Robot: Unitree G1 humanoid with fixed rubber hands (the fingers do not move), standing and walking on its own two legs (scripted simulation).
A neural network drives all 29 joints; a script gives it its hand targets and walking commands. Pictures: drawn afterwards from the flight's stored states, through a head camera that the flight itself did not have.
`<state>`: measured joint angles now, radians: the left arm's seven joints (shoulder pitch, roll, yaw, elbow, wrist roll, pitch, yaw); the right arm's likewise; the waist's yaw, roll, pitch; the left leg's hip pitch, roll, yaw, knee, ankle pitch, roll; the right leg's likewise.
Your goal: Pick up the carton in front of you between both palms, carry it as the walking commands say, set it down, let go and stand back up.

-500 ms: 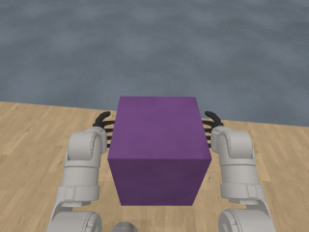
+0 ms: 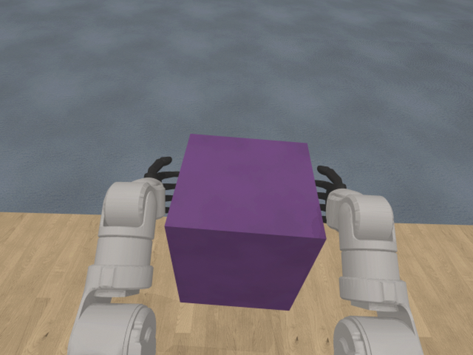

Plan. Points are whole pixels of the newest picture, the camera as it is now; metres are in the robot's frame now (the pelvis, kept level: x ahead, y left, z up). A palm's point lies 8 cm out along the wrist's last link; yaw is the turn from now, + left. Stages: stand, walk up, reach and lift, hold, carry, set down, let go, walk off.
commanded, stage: carry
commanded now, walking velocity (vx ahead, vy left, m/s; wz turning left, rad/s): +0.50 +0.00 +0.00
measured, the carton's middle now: (241, 225) +0.35 -0.01 +0.02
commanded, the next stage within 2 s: none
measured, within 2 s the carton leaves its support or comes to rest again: neither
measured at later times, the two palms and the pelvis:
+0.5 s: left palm (186, 127) +0.62 +0.12 +0.03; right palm (305, 124) +0.64 -0.18 +0.04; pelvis +0.29 -0.04 -0.05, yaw +1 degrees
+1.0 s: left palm (184, 68) +0.94 +0.16 +0.02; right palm (277, 72) +0.93 -0.14 +0.02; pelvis +0.58 +0.00 -0.10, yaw +0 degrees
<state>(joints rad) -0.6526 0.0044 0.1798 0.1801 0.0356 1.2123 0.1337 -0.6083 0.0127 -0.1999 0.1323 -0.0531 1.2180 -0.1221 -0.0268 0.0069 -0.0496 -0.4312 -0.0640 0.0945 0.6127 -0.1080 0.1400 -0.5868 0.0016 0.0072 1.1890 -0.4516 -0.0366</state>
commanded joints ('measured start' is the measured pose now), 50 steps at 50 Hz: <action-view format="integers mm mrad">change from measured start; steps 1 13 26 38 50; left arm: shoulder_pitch -722 -589 -820 -655 -759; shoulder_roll -1139 -1005 -1196 -1081 -1116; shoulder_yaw -599 -615 -669 -716 -607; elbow -188 -218 -269 -317 -144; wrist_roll -385 -306 -485 -487 -437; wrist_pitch -51 -38 -95 -91 -34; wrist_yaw -208 -190 -262 -257 -241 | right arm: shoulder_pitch -870 -694 -774 -657 -810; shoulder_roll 1144 1064 1175 1001 1054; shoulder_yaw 669 689 642 688 622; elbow -216 -168 -157 -280 -147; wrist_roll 503 481 436 353 422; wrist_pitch -54 -56 -104 -95 -36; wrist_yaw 243 249 209 162 227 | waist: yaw -8 -105 58 158 -1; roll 88 95 -68 -91 25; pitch -448 -403 -442 -422 -440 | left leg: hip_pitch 424 601 -266 -301 470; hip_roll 295 158 89 28 335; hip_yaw -393 -207 -117 -12 -505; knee -188 28 561 -14 -197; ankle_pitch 312 541 -305 208 137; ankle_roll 93 29 -111 -84 114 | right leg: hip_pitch -138 -63 544 798 -148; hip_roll -36 49 -246 -102 -18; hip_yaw -2 -103 351 121 34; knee -98 -690 -780 -595 53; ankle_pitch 98 624 469 937 -4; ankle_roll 15 -38 -199 -138 -6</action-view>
